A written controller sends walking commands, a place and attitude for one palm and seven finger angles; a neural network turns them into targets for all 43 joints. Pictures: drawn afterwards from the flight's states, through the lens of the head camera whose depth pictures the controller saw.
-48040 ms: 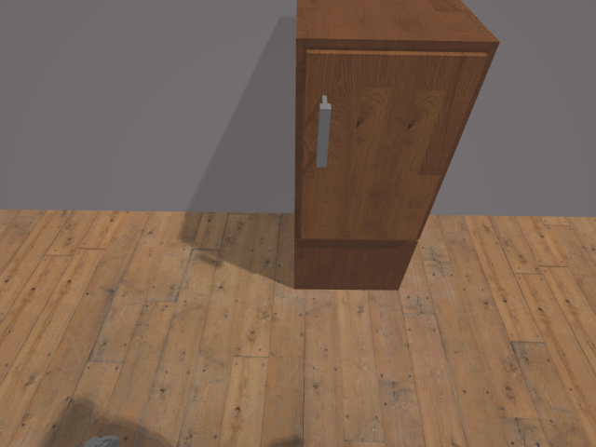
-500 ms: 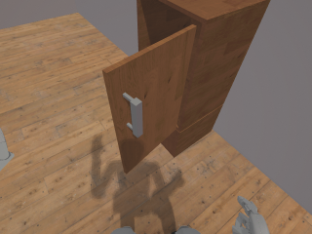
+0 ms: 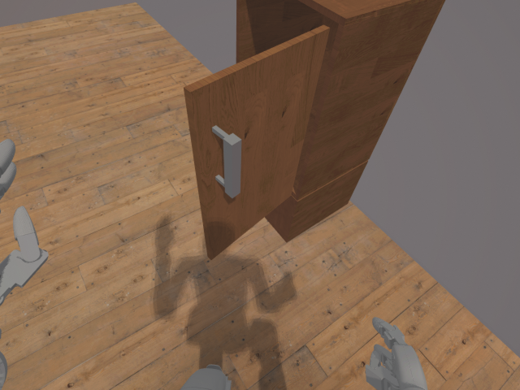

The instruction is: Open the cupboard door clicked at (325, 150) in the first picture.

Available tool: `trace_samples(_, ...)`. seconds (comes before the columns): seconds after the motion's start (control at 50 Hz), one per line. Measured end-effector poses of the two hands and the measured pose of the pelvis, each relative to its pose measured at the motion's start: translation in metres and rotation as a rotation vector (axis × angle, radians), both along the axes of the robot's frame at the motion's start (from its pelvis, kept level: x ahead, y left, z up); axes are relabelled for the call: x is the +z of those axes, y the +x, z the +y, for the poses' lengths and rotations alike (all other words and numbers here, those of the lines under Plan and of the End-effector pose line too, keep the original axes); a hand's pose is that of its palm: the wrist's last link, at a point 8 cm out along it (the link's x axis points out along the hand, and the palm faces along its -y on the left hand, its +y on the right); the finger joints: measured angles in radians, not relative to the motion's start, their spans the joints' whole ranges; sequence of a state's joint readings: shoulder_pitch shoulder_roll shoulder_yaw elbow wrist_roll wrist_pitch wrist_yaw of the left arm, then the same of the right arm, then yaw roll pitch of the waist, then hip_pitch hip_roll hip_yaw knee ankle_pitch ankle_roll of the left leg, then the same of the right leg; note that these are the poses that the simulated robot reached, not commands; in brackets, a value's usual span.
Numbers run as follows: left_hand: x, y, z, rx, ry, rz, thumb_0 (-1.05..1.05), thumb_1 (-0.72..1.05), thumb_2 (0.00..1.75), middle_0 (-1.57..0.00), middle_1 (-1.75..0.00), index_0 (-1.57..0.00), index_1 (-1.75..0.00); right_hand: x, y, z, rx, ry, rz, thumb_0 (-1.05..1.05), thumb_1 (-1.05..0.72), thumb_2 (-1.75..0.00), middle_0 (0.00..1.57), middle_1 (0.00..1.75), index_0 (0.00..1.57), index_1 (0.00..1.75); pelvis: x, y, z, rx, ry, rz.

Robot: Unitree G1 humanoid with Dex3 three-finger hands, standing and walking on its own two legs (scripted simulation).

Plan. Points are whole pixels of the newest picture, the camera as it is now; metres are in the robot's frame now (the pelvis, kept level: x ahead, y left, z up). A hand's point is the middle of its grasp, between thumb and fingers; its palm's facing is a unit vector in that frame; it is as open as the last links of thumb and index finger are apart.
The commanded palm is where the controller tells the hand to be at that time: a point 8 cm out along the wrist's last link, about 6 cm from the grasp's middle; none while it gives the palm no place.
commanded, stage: stop stepping back and stand still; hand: left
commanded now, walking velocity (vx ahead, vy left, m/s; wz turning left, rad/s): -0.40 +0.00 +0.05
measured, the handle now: (225, 162) +0.52 +0.14 +0.00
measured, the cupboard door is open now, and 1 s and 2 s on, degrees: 99 99 99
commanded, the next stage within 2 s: let the arm hang, fingers relaxed in 0.74 s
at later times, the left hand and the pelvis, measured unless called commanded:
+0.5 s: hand (0, 352) +0.12 +0.25 +0.17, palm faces +0.45 -0.80 -0.39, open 7.4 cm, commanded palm +0.06 +0.29 +0.18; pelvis -0.08 -0.01 +0.00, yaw +0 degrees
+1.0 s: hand out of the picture +0.09 +0.23 -0.06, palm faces +0.11 -0.91 -0.40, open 7.4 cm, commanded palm none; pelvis -0.10 -0.01 -0.01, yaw +1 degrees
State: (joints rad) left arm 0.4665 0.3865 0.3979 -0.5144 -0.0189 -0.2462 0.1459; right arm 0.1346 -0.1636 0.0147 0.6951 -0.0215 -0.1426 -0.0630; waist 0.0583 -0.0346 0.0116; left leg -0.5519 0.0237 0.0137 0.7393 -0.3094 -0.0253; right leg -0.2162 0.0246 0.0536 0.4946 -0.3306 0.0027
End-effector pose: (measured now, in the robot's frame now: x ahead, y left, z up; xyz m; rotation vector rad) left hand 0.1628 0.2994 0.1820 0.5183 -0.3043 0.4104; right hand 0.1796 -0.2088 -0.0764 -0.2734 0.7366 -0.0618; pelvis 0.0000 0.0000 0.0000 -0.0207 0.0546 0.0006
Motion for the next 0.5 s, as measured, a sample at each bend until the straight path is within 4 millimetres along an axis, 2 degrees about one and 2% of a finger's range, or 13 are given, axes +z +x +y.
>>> trace_samples(0.06,0.002,0.006,-0.004,-0.069,0.01,0.021,0.01,0.89,0.9,-0.21,-0.3,-0.21,-0.31,0.01,-0.013,-0.005,-0.042,-0.028,-0.01,0.02,-0.9,-0.9,0.21,0.3,0.21,0.3,0.003,-0.007,0.004,-0.01,-0.003,0.002)
trace_samples(0.12,0.003,0.005,-0.006,-0.141,0.052,0.045,0.01,0.89,0.89,-0.21,-0.3,-0.21,-0.31,0.02,-0.029,-0.012,-0.091,-0.032,-0.051,0.02,-0.9,-0.9,0.21,0.3,0.21,0.3,0.003,-0.024,0.004,-0.025,0.004,-0.009)
trace_samples(0.18,0.006,-0.008,-0.011,-0.167,0.069,0.088,0.01,0.89,0.89,-0.21,-0.3,-0.21,-0.31,0.032,-0.051,-0.019,-0.11,-0.029,-0.089,0.02,-0.9,-0.9,0.21,0.3,0.21,0.3,0.008,-0.039,0.001,-0.032,-0.006,-0.023)
trace_samples(0.24,0.01,-0.03,-0.016,-0.165,0.086,0.12,0.01,0.89,0.89,-0.21,-0.3,-0.21,-0.31,0.036,-0.076,-0.029,-0.129,-0.035,-0.103,0.01,-0.9,-0.9,0.21,0.3,0.21,0.3,0.01,-0.051,-0.002,-0.037,-0.011,-0.034)
trace_samples(0.38,0.008,-0.078,-0.017,-0.054,0.079,0.117,0.01,0.89,0.89,-0.21,-0.3,-0.22,-0.31,0.01,-0.128,-0.056,-0.149,-0.061,0.009,0.01,-0.9,-0.9,0.21,0.3,0.21,0.3,0.004,-0.078,-0.013,-0.04,0.019,-0.052)
trace_samples(0.44,0.005,-0.087,-0.015,-0.008,0.015,0.056,0.01,0.89,0.89,-0.21,-0.3,-0.22,-0.31,0.005,-0.148,-0.062,-0.164,-0.072,0.05,0.01,-0.9,-0.9,0.21,0.3,0.21,0.3,0.005,-0.08,-0.014,-0.037,0.029,-0.057)
trace_samples(0.5,-0.001,-0.089,-0.014,0.006,-0.033,0.001,0.01,0.89,0.89,-0.21,-0.3,-0.21,-0.31,-0.001,-0.159,-0.064,-0.173,-0.091,0.041,0.02,-0.9,-0.9,0.21,0.3,0.21,0.3,-0.001,-0.083,-0.01,-0.007,0.012,-0.06)
